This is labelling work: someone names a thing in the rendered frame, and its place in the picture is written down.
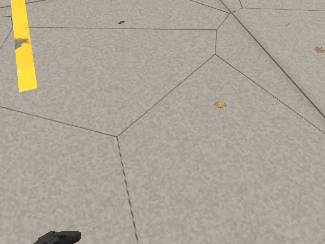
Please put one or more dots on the left robot hand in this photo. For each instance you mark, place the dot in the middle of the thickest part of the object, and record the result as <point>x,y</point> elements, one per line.
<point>63,237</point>

